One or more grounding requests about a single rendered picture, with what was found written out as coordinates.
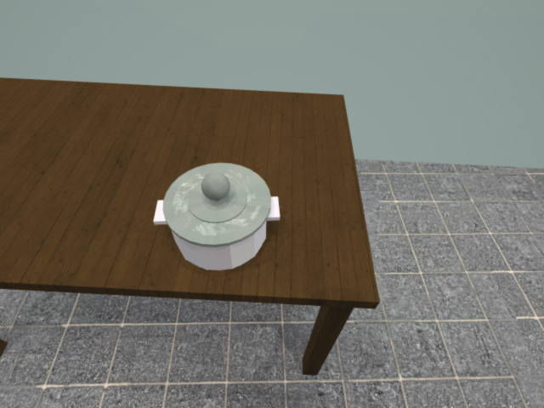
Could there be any table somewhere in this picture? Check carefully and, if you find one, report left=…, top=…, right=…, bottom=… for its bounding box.
left=0, top=77, right=380, bottom=376

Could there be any lid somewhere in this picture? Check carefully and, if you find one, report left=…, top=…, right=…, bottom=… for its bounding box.
left=163, top=162, right=271, bottom=247

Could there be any pot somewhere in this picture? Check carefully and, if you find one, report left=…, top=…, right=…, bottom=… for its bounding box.
left=153, top=196, right=280, bottom=270

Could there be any knob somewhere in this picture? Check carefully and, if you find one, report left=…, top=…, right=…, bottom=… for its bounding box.
left=201, top=172, right=230, bottom=201

